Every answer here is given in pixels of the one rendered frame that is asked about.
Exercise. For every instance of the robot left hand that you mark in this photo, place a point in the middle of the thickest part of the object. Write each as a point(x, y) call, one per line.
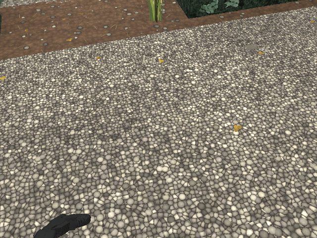
point(62, 224)

